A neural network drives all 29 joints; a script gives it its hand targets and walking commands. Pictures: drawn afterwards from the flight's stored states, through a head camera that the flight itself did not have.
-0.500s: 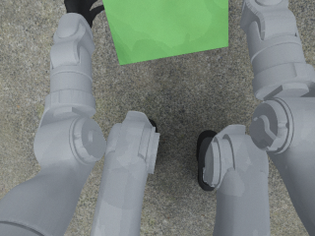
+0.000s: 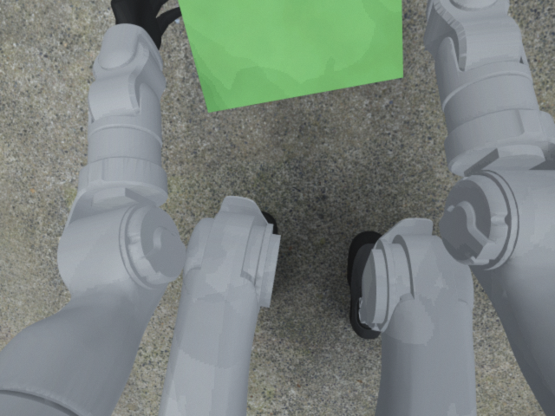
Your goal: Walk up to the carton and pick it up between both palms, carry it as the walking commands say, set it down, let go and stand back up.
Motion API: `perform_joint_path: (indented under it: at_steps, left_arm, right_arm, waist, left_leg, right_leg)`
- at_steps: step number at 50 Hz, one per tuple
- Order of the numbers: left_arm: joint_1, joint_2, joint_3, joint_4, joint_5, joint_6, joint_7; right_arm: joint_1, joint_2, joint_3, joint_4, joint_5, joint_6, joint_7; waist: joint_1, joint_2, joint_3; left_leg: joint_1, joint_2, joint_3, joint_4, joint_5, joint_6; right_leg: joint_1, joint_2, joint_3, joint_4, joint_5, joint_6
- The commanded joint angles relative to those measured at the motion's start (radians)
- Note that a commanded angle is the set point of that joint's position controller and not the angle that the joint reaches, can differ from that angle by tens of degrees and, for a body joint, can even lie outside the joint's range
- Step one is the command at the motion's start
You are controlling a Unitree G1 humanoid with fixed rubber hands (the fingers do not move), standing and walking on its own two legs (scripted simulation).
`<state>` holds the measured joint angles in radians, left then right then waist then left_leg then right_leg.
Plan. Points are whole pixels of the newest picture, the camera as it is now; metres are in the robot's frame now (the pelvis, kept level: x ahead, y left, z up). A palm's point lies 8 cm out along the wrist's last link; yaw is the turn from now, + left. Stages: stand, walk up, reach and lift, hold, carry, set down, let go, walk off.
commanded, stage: set down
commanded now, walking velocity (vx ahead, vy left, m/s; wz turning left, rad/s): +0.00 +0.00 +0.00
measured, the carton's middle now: (290, 6) +0.55 +0.07 -0.25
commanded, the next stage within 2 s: none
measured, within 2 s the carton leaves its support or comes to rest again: rests again in 0.40 s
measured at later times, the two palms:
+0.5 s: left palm (148, 64) +0.47 +0.24 -0.20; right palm (443, 22) +0.53 -0.10 -0.20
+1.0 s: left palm (101, 33) +0.49 +0.26 -0.13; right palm out of the picture +0.56 -0.12 -0.14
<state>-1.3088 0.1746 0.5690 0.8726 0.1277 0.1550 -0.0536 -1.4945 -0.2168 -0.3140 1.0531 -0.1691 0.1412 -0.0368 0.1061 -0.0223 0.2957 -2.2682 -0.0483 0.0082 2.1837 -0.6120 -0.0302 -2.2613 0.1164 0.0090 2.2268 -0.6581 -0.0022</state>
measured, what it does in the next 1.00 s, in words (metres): stands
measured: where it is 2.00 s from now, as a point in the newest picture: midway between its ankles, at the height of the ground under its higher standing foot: (308, 290)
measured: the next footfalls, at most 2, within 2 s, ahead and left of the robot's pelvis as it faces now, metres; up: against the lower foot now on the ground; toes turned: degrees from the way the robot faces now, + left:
none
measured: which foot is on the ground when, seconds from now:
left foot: down 0.00-1.00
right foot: down 0.00-1.00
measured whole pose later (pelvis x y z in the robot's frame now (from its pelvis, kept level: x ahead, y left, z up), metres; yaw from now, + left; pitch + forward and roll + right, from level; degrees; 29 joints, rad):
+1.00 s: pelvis -0.02 +0.01 +0.01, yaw +0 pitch +38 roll +1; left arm -1.29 0.30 0.28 0.96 -0.16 0.08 0.10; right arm -1.43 -0.41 -0.03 1.03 0.13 0.13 -0.08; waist 0.11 0.00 0.30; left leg -2.25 -0.06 0.02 2.13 -0.54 -0.01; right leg -2.22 0.09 0.02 2.17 -0.61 0.02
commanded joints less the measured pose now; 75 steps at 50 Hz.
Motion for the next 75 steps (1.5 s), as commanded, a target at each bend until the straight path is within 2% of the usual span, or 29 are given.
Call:
perform_joint_path:
  at_steps: [1,8,13,15,18,20,22,27,35,40,48,52,59,69,75]
  left_arm:
    - [-0.254,-0.546,-0.28,0.13,-0.006,0.05,-0.161]
    - [-0.191,-0.39,-0.224,0.161,-0.006,0.016,-0.106]
    - [-0.11,-0.165,-0.165,0.197,-0.019,-0.033,-0.03]
    - [-0.102,-0.041,-0.156,0.188,-0.044,-0.067,0.013]
    - [-0.149,0.171,-0.169,0.14,-0.118,-0.132,0.089]
    - [-0.219,0.224,-0.196,0.119,-0.17,-0.159,0.122]
    - [-0.263,0.248,-0.225,0.117,-0.215,-0.167,0.139]
    - [-0.27,0.276,-0.271,0.175,-0.278,-0.157,0.142]
    - [-0.217,0.29,-0.277,0.234,-0.285,-0.143,0.115]
    - [-0.237,0.293,-0.275,0.14,-0.286,-0.134,0.12]
    - [-0.192,0.298,-0.273,-0.037,-0.291,-0.092,0.159]
    - [-0.144,0.274,-0.264,-0.081,-0.27,-0.058,0.166]
    - [-0.076,0.221,-0.25,-0.138,-0.244,-0.019,0.149]
    - [-0.001,0.224,-0.222,-0.186,-0.231,0.009,0.121]
    - [0.046,0.226,-0.208,-0.22,-0.224,0.019,0.101]
  right_arm:
    - [-0.108,0.621,0.208,0.14,0.014,0.053,0.169]
    - [-0.104,0.443,0.189,0.142,0.026,0.021,0.128]
    - [-0.073,0.192,0.16,0.163,0.046,-0.013,0.065]
    - [-0.064,0.069,0.159,0.155,0.07,-0.034,0.029]
    - [-0.136,-0.104,0.198,0.066,0.15,-0.077,-0.032]
    - [-0.233,-0.144,0.236,-0.012,0.205,-0.096,-0.055]
    - [-0.294,-0.186,0.268,-0.055,0.248,-0.102,-0.065]
    - [-0.292,-0.234,0.306,-0.021,0.293,-0.089,-0.062]
    - [-0.227,-0.245,0.282,0.069,0.293,-0.073,-0.024]
    - [-0.259,-0.258,0.287,-0.008,0.301,-0.067,-0.023]
    - [-0.257,-0.295,0.273,-0.153,0.301,-0.033,-0.052]
    - [-0.205,-0.295,0.238,-0.152,0.276,-0.008,-0.047]
    - [-0.12,-0.271,0.184,-0.141,0.232,0.018,-0.02]
    - [-0.078,-0.253,0.163,-0.197,0.206,0.045,-0.002]
    - [-0.038,-0.243,0.148,-0.237,0.185,0.055,0.009]
  waist:
    - [0.019,-0.089,-0.718]
    - [0.034,-0.089,-0.765]
    - [0.043,-0.086,-0.799]
    - [0.048,-0.079,-0.824]
    - [0.079,-0.068,-0.898]
    - [0.097,-0.068,-0.954]
    - [0.098,-0.075,-0.984]
    - [0.085,-0.095,-0.969]
    - [0.073,-0.089,-0.879]
    - [0.074,-0.09,-1.018]
    - [0.072,-0.102,-1.376]
    - [0.062,-0.07,-1.36]
    - [0.041,-0.037,-1.314]
    - [0.059,-0.067,-1.369]
    - [0.056,-0.084,-1.404]
  left_leg:
    - [0.358,-0.043,0.026,-0.143,0.327,0.0]
    - [0.39,-0.032,0.023,-0.141,0.344,-0.005]
    - [0.431,-0.019,0.019,-0.146,0.356,-0.01]
    - [0.453,-0.015,0.017,-0.145,0.378,-0.015]
    - [0.495,-0.005,0.017,-0.136,0.445,-0.02]
    - [0.516,0.002,0.014,-0.128,0.487,-0.021]
    - [0.523,0.009,0.013,-0.125,0.49,-0.02]
    - [0.502,0.026,0.01,-0.128,0.439,-0.015]
    - [0.467,0.043,-0.001,-0.142,0.37,0.005]
    - [0.547,0.039,0.009,-0.162,0.41,0.002]
    - [0.759,0.014,0.049,-0.219,0.491,-0.006]
    - [0.767,0.008,0.055,-0.28,0.456,-0.011]
    - [0.765,0.002,0.055,-0.389,0.44,-0.025]
    - [0.828,-0.007,0.064,-0.558,0.47,-0.033]
    - [0.889,-0.014,0.066,-0.665,0.51,-0.033]
  right_leg:
    - [0.34,0.013,0.004,-0.204,0.306,-0.007]
    - [0.359,0.006,0.007,-0.197,0.317,0.007]
    - [0.382,-0.004,0.01,-0.195,0.323,0.02]
    - [0.392,-0.01,0.014,-0.192,0.34,0.022]
    - [0.414,-0.023,0.019,-0.178,0.385,0.023]
    - [0.44,-0.032,0.022,-0.165,0.414,0.022]
    - [0.474,-0.04,0.025,-0.159,0.414,0.021]
    - [0.495,-0.063,0.032,-0.161,0.361,0.022]
    - [0.399,-0.083,0.031,-0.165,0.276,0.019]
    - [0.486,-0.078,0.012,-0.176,0.302,0.021]
    - [0.66,-0.053,-0.042,-0.223,0.337,0.03]
    - [0.613,-0.046,-0.056,-0.273,0.288,0.023]
    - [0.573,-0.029,-0.06,-0.389,0.273,0.012]
    - [0.711,-0.023,-0.057,-0.564,0.313,0.019]
    - [0.825,-0.023,-0.05,-0.677,0.367,0.024]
